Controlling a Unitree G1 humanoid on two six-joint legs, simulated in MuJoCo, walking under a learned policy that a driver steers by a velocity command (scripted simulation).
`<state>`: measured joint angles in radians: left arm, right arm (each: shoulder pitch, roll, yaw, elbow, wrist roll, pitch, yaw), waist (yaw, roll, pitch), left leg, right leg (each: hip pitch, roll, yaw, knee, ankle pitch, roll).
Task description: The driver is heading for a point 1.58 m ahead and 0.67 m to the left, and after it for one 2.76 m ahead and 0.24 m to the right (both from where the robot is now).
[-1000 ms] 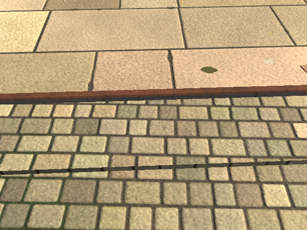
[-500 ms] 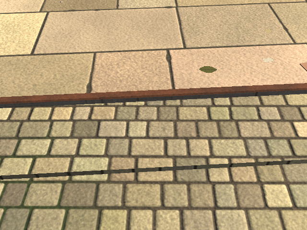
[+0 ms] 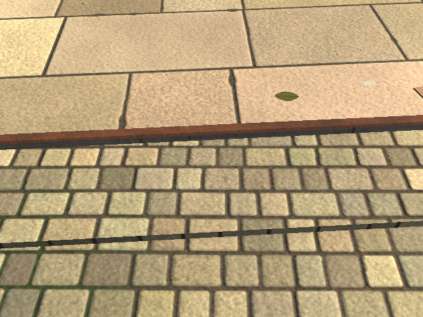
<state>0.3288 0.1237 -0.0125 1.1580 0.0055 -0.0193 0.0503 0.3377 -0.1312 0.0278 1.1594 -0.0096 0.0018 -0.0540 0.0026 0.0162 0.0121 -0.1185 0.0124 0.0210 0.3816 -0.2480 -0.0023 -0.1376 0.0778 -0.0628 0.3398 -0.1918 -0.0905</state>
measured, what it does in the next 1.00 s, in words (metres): stands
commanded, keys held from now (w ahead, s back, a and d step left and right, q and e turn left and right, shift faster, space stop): no key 0.80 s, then w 0.20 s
